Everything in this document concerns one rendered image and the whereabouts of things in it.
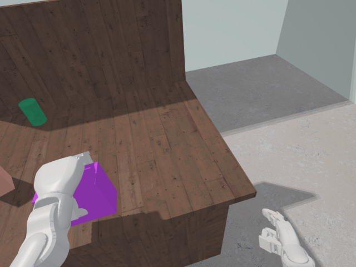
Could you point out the left robot forearm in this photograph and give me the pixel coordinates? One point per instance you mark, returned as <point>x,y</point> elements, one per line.
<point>46,243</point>

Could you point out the left robot hand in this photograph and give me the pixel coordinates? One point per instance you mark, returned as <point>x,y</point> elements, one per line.
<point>63,176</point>

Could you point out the right robot hand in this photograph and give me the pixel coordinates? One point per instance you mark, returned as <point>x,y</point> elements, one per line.
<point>271,240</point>

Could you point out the sponge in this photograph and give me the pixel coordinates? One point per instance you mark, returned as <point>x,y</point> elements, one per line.
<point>95,193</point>

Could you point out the right robot forearm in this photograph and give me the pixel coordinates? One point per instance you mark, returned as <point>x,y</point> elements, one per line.
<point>293,255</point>

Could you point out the table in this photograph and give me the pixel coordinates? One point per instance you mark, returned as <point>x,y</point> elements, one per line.
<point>109,75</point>

